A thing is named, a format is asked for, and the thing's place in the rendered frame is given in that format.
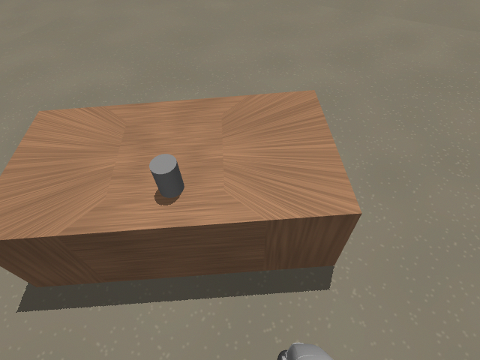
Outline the can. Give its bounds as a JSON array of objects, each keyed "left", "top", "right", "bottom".
[{"left": 149, "top": 154, "right": 185, "bottom": 198}]

